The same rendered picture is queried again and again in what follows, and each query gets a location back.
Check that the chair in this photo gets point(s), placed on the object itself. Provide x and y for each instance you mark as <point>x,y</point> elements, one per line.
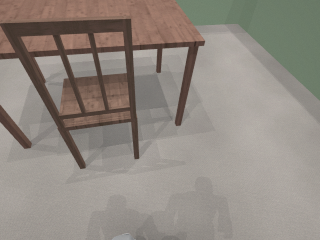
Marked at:
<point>86,102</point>

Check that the table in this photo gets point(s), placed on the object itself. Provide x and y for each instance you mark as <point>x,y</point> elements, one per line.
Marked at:
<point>155,24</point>

